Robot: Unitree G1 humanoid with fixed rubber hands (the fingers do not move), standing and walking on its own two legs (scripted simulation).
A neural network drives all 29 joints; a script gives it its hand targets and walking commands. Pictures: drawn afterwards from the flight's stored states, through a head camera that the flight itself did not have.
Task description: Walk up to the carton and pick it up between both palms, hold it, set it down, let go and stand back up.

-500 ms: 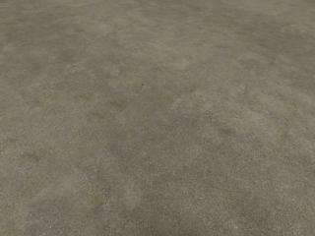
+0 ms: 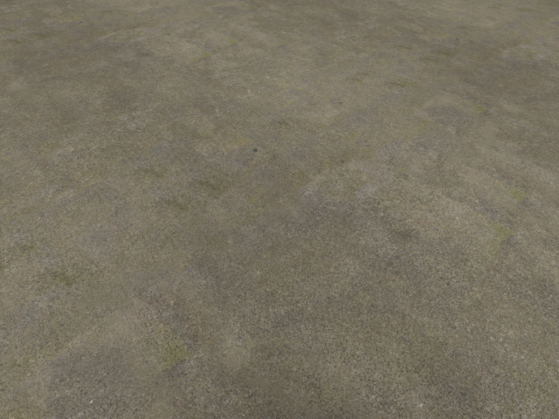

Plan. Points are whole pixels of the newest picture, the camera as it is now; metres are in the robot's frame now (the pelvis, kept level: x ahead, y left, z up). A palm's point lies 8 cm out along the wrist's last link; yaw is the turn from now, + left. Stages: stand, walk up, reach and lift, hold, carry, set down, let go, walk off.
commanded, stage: stand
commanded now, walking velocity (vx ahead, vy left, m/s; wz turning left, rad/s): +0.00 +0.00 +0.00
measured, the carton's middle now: out of the picture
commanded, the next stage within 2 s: none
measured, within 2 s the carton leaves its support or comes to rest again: neither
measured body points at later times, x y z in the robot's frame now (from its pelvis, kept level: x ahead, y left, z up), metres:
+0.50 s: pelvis +0.00 +0.00 +0.00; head +0.01 +0.00 +0.45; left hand +0.03 +0.26 -0.14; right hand +0.03 -0.26 -0.14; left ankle +0.00 +0.12 -0.74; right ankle +0.01 -0.13 -0.74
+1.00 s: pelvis +0.00 +0.00 +0.00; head +0.01 +0.00 +0.45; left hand +0.02 +0.25 -0.14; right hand +0.02 -0.25 -0.14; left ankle +0.00 +0.12 -0.74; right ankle +0.01 -0.13 -0.74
